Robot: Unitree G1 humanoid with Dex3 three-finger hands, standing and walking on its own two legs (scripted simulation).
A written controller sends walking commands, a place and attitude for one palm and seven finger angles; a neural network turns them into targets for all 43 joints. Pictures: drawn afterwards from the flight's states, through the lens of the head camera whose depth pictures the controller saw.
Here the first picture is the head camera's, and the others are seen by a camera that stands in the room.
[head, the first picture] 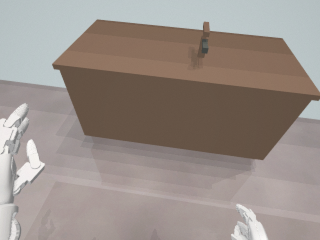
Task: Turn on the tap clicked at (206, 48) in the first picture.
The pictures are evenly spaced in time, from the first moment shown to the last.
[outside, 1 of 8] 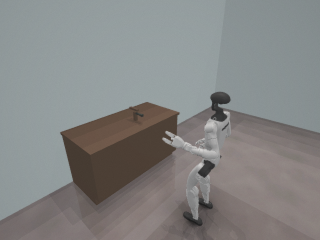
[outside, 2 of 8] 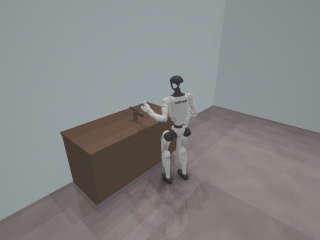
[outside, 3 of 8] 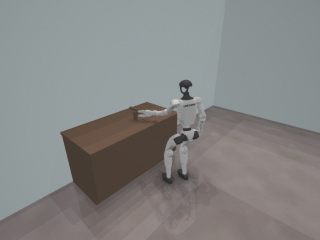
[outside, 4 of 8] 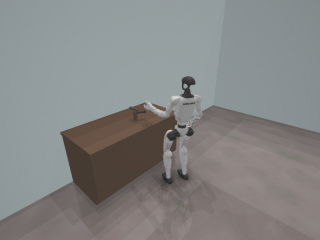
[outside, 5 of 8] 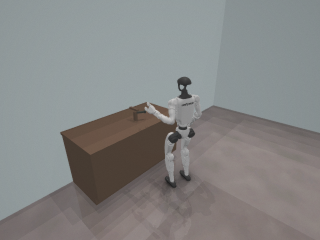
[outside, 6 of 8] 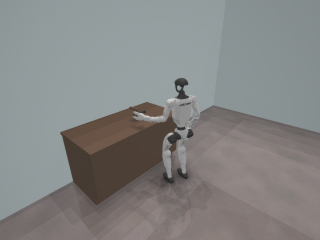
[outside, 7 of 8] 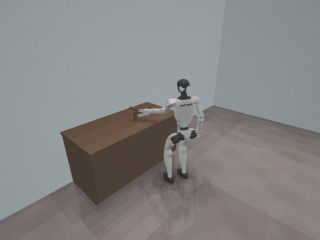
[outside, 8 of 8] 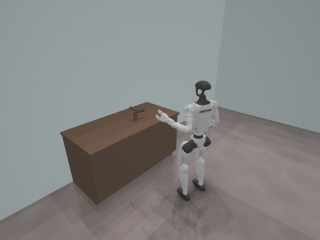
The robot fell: no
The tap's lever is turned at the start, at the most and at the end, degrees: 0 84 84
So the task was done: yes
